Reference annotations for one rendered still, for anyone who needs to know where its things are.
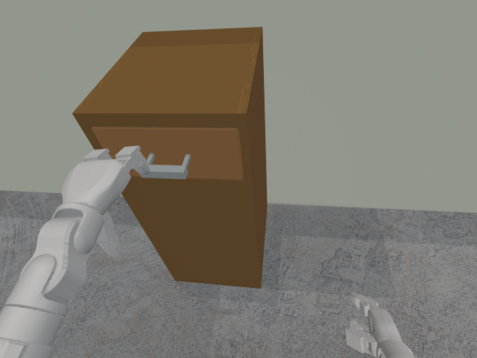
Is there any left robot forearm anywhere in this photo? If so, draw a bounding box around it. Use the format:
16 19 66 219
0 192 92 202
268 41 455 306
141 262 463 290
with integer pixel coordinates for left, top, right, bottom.
0 203 104 358

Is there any drawer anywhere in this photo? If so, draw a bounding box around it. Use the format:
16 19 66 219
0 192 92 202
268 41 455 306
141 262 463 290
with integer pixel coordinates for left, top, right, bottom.
91 127 244 180

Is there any cabinet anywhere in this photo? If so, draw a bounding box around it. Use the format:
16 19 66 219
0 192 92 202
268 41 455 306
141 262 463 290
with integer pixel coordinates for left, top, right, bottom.
72 27 268 289

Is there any right robot forearm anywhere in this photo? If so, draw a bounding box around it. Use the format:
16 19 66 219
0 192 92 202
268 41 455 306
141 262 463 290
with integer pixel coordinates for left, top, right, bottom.
376 339 417 358

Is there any robot right hand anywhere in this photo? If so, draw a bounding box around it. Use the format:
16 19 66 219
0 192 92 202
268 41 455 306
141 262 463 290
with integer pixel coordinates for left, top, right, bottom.
345 292 402 358

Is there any robot left hand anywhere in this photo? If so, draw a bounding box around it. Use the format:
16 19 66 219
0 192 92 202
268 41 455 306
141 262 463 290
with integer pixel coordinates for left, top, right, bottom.
62 145 150 257

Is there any handle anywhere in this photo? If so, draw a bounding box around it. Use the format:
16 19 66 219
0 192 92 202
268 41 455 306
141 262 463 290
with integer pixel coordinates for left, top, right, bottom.
140 154 191 179

